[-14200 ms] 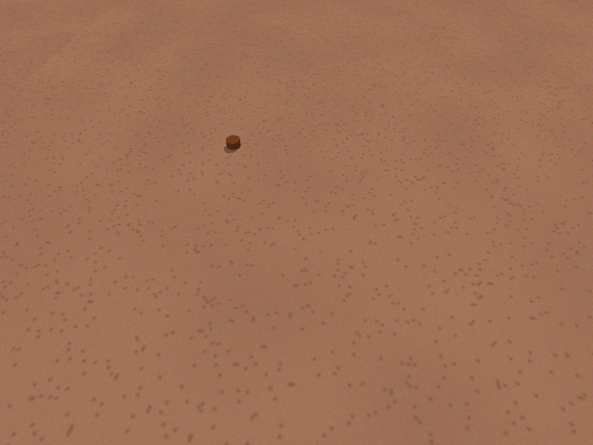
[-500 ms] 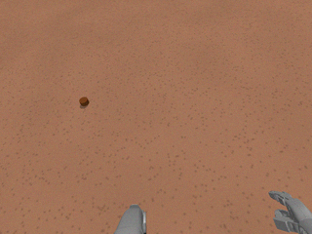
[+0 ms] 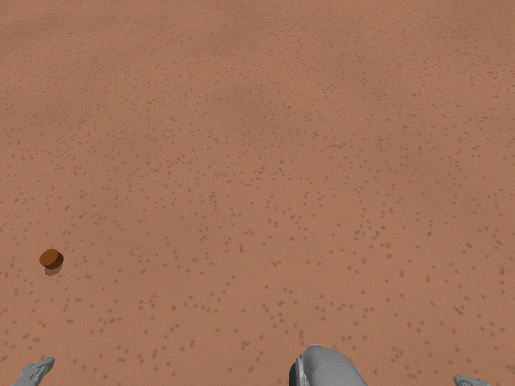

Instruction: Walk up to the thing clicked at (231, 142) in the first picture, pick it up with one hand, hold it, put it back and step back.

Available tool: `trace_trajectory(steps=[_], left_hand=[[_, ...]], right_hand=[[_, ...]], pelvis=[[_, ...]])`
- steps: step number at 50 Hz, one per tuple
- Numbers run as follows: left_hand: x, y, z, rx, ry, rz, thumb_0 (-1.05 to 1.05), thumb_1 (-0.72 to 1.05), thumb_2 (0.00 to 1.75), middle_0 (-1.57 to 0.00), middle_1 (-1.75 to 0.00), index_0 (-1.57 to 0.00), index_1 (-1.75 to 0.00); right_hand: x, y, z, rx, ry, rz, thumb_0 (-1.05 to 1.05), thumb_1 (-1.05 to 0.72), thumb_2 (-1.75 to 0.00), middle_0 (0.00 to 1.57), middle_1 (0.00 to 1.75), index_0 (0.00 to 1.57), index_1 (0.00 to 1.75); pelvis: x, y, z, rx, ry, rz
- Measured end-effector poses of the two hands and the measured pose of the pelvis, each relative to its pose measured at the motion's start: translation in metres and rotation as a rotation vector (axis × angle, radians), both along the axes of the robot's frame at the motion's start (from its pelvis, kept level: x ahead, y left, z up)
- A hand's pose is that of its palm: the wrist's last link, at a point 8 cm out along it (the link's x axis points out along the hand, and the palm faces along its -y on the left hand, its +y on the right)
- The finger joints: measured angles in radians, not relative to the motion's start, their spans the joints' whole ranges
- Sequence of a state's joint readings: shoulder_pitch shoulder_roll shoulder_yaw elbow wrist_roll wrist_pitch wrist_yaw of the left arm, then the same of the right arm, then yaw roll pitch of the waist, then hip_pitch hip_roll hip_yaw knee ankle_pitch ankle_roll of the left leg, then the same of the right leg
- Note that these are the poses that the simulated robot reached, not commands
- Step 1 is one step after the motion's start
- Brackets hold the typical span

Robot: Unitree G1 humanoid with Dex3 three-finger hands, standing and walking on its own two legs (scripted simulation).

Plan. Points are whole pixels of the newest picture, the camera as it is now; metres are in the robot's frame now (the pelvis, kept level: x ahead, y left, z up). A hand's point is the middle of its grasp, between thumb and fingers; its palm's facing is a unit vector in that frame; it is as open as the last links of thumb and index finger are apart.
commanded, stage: walk up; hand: left
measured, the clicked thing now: (51, 259) +0.78 +0.83 -0.71
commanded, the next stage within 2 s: none
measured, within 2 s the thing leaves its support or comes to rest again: neither
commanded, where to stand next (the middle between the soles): +0.34 +0.97 m, yaw -49 degrees
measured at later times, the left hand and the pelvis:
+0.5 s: hand out of the picture +0.29 +0.57 -0.12, palm faces -0.22 -0.77 -0.59, open 7.4 cm; pelvis +0.14 +0.26 +0.00, yaw -13 degrees
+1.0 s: hand out of the picture +0.41 +0.76 -0.11, palm faces -0.35 -0.69 -0.63, open 7.4 cm; pelvis +0.22 +0.49 -0.02, yaw -24 degrees
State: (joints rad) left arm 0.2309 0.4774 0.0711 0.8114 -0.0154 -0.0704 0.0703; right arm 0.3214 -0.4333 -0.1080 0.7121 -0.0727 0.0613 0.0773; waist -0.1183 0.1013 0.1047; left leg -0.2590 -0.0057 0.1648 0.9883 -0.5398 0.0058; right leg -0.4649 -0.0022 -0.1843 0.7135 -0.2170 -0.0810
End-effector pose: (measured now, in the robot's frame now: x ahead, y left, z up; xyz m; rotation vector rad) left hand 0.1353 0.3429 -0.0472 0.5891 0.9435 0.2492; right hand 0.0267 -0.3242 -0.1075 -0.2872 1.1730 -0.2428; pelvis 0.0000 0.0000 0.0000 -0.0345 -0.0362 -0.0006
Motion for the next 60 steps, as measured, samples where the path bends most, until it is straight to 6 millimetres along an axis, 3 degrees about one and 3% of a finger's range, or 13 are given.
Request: trace_trajectory(steps=[3,9,12,15,18,21,27,32,37,43,50,55,60], left_hand=[[0.002,0.023,-0.002,0.013,-0.015,0.055,0.0,0.9,0.9,-0.21,-0.3,-0.21,-0.3],[-0.004,0.078,0.004,0.032,0.069,0.069,0.01,0.9,0.9,-0.21,-0.3,-0.21,-0.3],[0.007,0.119,0.001,0.05,0.12,0.043,0.01,0.9,0.9,-0.21,-0.3,-0.22,-0.3],[0.029,0.171,-0.008,0.076,0.15,0.018,0.01,0.89,0.9,-0.21,-0.3,-0.22,-0.3],[0.064,0.23,-0.025,0.115,0.175,-0.006,0.01,0.89,0.9,-0.21,-0.3,-0.22,-0.3],[0.105,0.26,-0.034,0.124,0.179,-0.008,0.01,0.9,0.9,-0.21,-0.3,-0.21,-0.3],[0.181,0.259,-0.021,0.025,0.17,-0.145,0.01,0.91,0.9,-0.21,-0.3,-0.21,-0.3],[0.227,0.261,-0.015,0.008,0.166,-0.259,0.01,0.9,0.9,-0.21,-0.3,-0.21,-0.3],[0.247,0.293,-0.018,0.047,0.11,-0.294,0.0,0.9,0.9,-0.21,-0.3,-0.21,-0.3],[0.252,0.35,-0.005,0.051,0.058,-0.257,0.01,0.9,0.9,-0.21,-0.3,-0.22,-0.3],[0.283,0.451,-0.012,0.099,0.092,-0.324,0.01,0.9,0.9,-0.21,-0.3,-0.22,-0.3],[0.32,0.534,-0.038,0.131,0.102,-0.307,0.01,0.9,0.9,-0.21,-0.3,-0.22,-0.3],[0.344,0.556,-0.039,0.082,0.158,-0.334,0.01,0.9,0.9,-0.21,-0.3,-0.21,-0.3]], right_hand=[[0.039,0.034,-0.006,0.031,-0.013,0.052,0.01,-0.91,-0.9,0.2,0.29,0.2,0.29],[0.122,0.086,0.011,0.039,-0.155,0.127,0.01,-0.91,-0.9,0.21,0.3,0.2,0.3],[0.147,0.108,0.016,0.008,-0.205,0.113,0.0,-0.91,-0.9,0.21,0.3,0.2,0.3],[0.159,0.134,0.016,-0.033,-0.207,0.07,0.0,-0.91,-0.9,0.2,0.3,0.2,0.3],[0.156,0.168,0.014,-0.087,-0.192,0.018,0.0,-0.91,-0.9,0.2,0.29,0.2,0.3],[0.131,0.207,0.014,-0.097,-0.132,-0.046,0.0,-0.91,-0.9,0.2,0.29,0.2,0.29],[0.083,0.278,0.025,-0.054,0.019,-0.202,0.0,-0.91,-0.9,0.2,0.3,0.2,0.3],[0.068,0.32,0.014,-0.034,0.057,-0.28,0.0,-0.91,-0.9,0.21,0.3,0.2,0.3],[0.09,0.356,-0.012,-0.01,0.036,-0.301,0.01,-0.91,-0.9,0.2,0.3,0.2,0.3],[0.14,0.399,-0.008,0.004,-0.048,-0.238,0.01,-0.91,-0.9,0.2,0.3,0.2,0.3],[0.177,0.455,0.0,-0.071,-0.145,-0.249,0.0,-0.91,-0.9,0.2,0.3,0.2,0.3],[0.169,0.529,-0.002,-0.13,-0.108,-0.279,0.0,-0.91,-0.9,0.2,0.29,0.2,0.29],[0.133,0.614,0.01,-0.075,-0.009,-0.402,0.0,-0.91,-0.9,0.2,0.29,0.2,0.3]], pelvis=[[0.017,0.021,-0.002,-0.03,-0.015,0.009],[0.052,0.081,0.005,-0.013,-0.021,-0.052],[0.07,0.119,0.0,-0.009,-0.008,-0.087],[0.089,0.162,-0.01,-0.012,0.017,-0.121],[0.106,0.204,-0.025,0.018,0.025,-0.155],[0.121,0.233,-0.022,0.008,0.033,-0.189],[0.149,0.278,0.009,0.02,0.052,-0.242],[0.169,0.315,0.01,0.027,0.057,-0.297],[0.18,0.349,-0.007,-0.014,0.025,-0.344],[0.194,0.403,-0.003,-0.001,-0.002,-0.36],[0.217,0.493,-0.019,0.011,0.022,-0.425],[0.232,0.565,-0.036,0.027,-0.008,-0.481],[0.245,0.607,-0.011,-0.012,0.013,-0.498]])
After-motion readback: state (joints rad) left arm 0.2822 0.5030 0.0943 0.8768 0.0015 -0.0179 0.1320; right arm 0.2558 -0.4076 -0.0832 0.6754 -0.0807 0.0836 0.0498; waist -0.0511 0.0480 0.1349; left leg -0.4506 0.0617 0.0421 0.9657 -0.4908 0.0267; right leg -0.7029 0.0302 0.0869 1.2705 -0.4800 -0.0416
